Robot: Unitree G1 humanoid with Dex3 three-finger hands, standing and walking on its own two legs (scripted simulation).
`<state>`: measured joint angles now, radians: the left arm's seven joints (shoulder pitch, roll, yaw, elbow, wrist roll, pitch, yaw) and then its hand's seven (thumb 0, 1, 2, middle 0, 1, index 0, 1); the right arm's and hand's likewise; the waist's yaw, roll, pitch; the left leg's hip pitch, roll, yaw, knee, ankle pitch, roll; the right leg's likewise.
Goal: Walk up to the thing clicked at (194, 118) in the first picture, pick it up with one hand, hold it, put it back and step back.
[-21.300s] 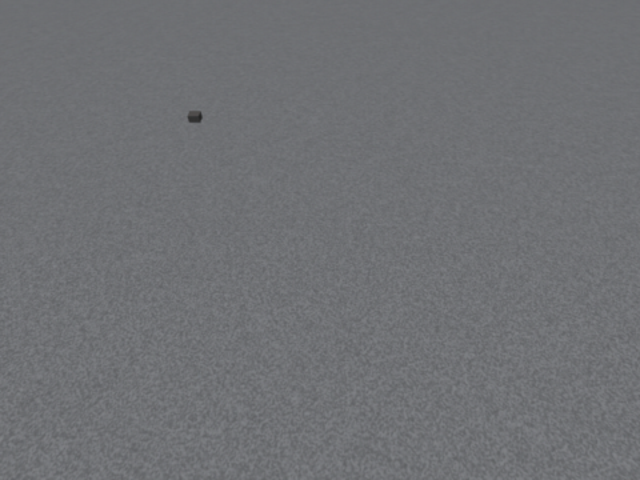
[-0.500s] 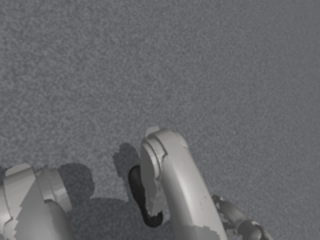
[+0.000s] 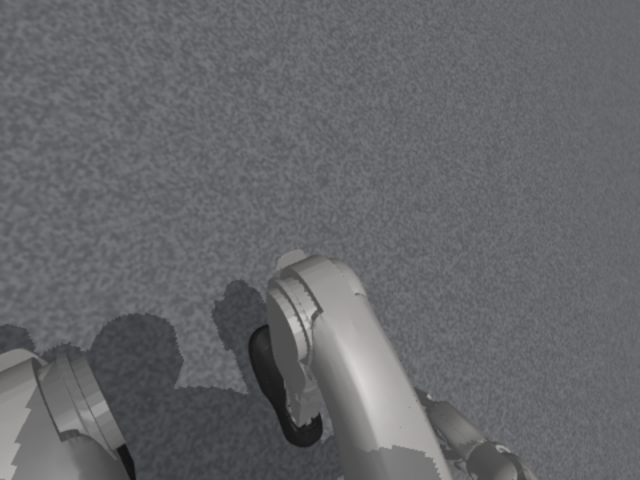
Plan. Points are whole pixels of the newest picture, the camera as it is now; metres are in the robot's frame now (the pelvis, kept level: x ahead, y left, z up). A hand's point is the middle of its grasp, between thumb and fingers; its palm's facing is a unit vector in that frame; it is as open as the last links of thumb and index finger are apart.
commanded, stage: rest palm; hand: left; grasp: from above
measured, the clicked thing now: out of the picture +0.46 +0.33 -0.28
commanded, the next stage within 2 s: close in 0.90 s
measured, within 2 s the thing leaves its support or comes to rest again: neither
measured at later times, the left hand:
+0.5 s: hand out of the picture +0.43 +0.30 -0.24, palm faces -0.45 +0.00 -0.90, open 14.0 cm
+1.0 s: hand out of the picture +0.43 +0.32 -0.26, palm faces -0.58 -0.09 -0.81, open 14.0 cm
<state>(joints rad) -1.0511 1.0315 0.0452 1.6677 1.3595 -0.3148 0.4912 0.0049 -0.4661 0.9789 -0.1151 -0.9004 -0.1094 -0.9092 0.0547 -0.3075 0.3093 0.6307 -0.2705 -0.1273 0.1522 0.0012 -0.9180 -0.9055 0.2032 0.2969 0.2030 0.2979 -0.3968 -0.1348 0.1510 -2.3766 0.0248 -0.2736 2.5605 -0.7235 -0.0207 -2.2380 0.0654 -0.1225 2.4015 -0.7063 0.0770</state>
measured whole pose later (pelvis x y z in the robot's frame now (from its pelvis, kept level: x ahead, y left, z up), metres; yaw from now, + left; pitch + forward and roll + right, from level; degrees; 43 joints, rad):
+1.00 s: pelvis +0.00 +0.00 +0.00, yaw -1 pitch +27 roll -14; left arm -1.00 1.09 0.04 1.58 1.34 -0.45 0.42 0.00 -0.47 0.99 -0.09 -0.90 -0.10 -0.91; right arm 0.06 -0.32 0.36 0.60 -0.30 -0.06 0.15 0.00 -0.91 -0.91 0.20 0.30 0.20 0.30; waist -0.36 -0.16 0.20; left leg -2.34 0.02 -0.31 2.56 -0.73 -0.04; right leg -2.21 0.07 -0.15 2.39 -0.70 0.08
